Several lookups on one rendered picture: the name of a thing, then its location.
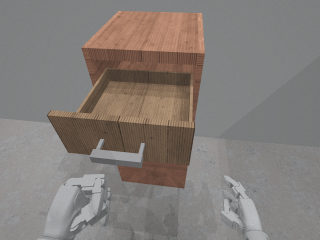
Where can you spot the cabinet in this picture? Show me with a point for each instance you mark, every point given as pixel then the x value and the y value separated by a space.
pixel 154 41

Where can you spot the robot right forearm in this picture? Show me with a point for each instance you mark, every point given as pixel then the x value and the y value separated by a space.
pixel 255 235

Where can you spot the drawer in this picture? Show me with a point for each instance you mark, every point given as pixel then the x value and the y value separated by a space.
pixel 127 107

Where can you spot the handle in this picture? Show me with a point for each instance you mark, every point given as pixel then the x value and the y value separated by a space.
pixel 117 158

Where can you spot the robot left hand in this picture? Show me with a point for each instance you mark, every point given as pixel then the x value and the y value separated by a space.
pixel 89 195

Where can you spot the robot right hand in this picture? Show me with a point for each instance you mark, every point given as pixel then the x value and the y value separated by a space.
pixel 244 216

